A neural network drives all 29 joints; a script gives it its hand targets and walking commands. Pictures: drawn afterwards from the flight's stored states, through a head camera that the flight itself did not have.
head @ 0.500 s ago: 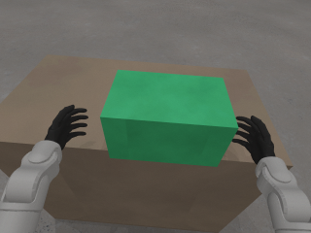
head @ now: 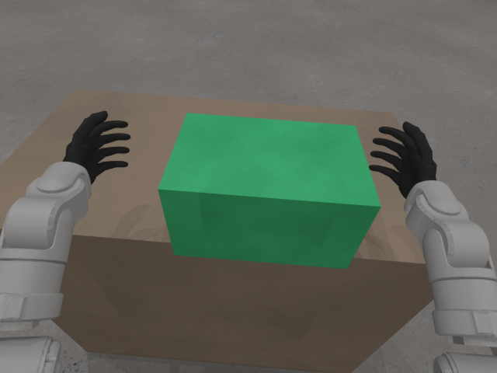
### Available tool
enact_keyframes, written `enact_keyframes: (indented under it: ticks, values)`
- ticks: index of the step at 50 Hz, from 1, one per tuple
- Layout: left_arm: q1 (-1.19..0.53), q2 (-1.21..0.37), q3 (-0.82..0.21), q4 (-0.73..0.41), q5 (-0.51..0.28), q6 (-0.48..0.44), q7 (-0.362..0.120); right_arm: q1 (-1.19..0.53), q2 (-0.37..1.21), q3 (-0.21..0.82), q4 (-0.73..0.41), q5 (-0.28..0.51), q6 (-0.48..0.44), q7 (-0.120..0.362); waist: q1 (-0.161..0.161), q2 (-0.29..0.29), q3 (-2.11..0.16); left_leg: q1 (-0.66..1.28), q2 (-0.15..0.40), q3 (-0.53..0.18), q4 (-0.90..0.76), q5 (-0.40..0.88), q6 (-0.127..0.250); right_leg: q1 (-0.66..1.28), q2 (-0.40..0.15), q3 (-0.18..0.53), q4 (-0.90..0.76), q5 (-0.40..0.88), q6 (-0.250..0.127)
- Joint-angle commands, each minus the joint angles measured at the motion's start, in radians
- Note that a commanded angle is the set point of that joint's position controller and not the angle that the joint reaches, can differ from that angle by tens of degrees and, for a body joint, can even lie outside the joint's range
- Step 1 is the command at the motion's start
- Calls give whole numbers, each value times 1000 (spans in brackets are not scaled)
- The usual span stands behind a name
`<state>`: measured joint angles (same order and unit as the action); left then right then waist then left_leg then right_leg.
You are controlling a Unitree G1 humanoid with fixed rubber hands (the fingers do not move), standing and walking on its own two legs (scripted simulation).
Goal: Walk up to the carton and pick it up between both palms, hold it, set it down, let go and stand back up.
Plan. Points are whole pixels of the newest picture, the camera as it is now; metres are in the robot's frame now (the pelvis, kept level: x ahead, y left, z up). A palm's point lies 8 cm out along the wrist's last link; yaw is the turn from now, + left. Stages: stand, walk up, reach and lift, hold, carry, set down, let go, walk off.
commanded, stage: reach and lift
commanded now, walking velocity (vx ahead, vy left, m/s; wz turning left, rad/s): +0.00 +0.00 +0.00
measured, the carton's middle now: (265, 189) +0.43 -0.01 +0.08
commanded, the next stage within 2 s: none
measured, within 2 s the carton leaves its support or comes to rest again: neither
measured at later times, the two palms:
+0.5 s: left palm (95, 123) +0.42 +0.24 +0.21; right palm (416, 138) +0.42 -0.22 +0.22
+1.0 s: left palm (106, 144) +0.44 +0.25 +0.16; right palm (409, 171) +0.42 -0.24 +0.15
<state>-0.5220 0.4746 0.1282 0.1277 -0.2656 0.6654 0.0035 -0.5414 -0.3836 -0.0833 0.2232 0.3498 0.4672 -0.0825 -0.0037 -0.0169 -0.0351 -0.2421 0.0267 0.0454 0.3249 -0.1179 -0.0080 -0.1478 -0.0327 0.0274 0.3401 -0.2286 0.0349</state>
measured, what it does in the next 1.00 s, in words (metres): stands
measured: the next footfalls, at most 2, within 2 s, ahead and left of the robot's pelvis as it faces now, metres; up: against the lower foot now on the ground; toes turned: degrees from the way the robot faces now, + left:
none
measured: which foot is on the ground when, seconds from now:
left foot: down 0.00-1.00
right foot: down 0.00-1.00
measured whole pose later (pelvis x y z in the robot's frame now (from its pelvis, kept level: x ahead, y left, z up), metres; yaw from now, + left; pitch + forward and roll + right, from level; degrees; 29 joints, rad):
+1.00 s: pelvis +0.00 +0.00 +0.00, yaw +0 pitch +5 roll +0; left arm -0.97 0.49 -0.04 1.02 -0.33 0.29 -0.03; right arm -0.88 -0.41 -0.05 0.95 0.35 0.22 -0.01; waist -0.02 -0.02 -0.05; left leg -0.31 0.04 0.05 0.38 -0.14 -0.01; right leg -0.20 -0.02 0.03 0.35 -0.23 0.03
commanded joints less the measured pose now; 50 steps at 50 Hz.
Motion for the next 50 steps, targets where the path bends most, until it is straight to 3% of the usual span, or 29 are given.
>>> enact_keyframes:
  ticks: [1,9,17,25,31,38,45,50]
  values:
    - [-694,296,87,61,-71,-35,-6,-550,-282,-79,99,102,-9,15,-48,26,-390,217,-7,-8,9,146,-3,-3,74,-5,-33,297,-4]
    - [-871,310,-9,183,-118,-107,0,-747,-311,-79,175,92,-60,22,-77,32,-549,271,-12,-30,60,235,-14,-36,83,-37,-18,409,-4]
    - [-1011,296,-99,345,-133,-145,5,-878,-325,-65,346,85,-82,41,-93,64,-572,292,-3,-47,79,248,-32,-108,84,-61,-27,402,-18]
    - [-1094,277,-165,571,-139,-211,1,-977,-311,-13,540,72,-111,63,-83,43,-529,256,0,-51,72,205,-25,-150,78,-69,-31,343,-20]
    - [-1039,246,-178,643,-113,-288,-12,-923,-276,35,631,56,-154,76,-57,34,-511,269,0,-41,73,263,-21,-158,78,-69,-31,362,-10]
    - [-1001,203,-201,632,-118,-381,-15,-898,-249,54,562,55,-233,81,-38,41,-585,305,-5,-35,100,338,-25,-178,84,-74,-20,403,-1]
    - [-929,149,-225,793,-114,-449,-32,-875,-213,92,554,51,-300,74,-25,12,-552,270,-7,-31,102,301,-18,-215,79,-69,-20,371,6]
    - [-943,148,-228,691,-127,-522,-26,-840,-216,87,516,51,-360,67,-31,51,-685,340,-7,-31,137,409,-39,-227,91,-83,-7,436,4]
